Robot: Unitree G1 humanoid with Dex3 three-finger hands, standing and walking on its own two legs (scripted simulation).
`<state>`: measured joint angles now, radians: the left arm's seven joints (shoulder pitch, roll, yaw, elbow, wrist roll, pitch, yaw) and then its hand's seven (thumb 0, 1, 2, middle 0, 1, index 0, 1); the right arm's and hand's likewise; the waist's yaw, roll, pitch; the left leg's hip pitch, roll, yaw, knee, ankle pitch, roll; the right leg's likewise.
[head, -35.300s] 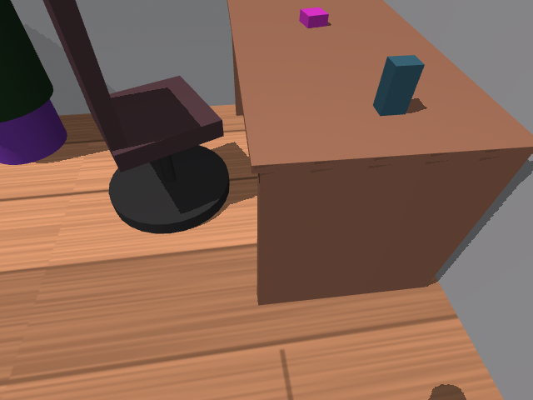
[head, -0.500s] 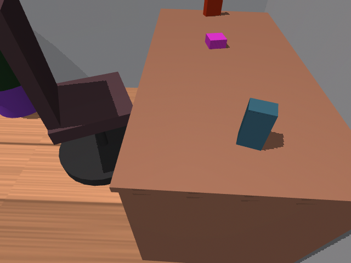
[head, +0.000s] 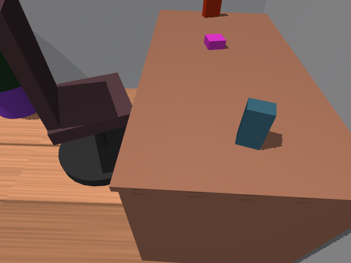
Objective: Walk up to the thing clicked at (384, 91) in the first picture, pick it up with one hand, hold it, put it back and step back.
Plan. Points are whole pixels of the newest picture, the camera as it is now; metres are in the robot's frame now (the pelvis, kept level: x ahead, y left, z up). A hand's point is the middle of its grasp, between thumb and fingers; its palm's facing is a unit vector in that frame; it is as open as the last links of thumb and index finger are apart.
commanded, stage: stand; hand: right
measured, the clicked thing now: (254, 125) +0.50 -0.23 +0.03
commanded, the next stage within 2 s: step back in 0.94 s
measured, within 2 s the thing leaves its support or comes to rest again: neither
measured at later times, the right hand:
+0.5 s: hand out of the picture +0.07 -0.25 -0.16, palm faces -0.04 +0.94 -0.34, open 7.3 cm
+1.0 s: hand out of the picture +0.07 -0.25 -0.16, palm faces -0.03 +0.94 -0.34, open 7.3 cm
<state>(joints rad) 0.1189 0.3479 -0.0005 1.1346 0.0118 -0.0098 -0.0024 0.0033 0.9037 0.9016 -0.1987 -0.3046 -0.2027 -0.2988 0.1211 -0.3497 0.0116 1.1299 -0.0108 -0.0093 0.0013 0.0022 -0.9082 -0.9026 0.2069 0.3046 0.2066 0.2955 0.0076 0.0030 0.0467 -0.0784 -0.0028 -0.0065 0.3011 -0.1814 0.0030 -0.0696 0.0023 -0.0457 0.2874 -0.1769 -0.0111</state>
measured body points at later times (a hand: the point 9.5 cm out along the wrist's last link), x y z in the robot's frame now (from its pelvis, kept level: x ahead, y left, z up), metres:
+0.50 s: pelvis +0.00 +0.00 +0.00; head +0.01 +0.00 +0.45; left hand +0.07 +0.30 -0.13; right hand +0.07 -0.30 -0.14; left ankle -0.01 +0.12 -0.75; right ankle -0.01 -0.11 -0.75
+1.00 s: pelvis +0.00 +0.00 +0.00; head +0.02 +0.00 +0.45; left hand +0.07 +0.31 -0.13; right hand +0.08 -0.30 -0.14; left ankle -0.01 +0.12 -0.75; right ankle -0.01 -0.11 -0.75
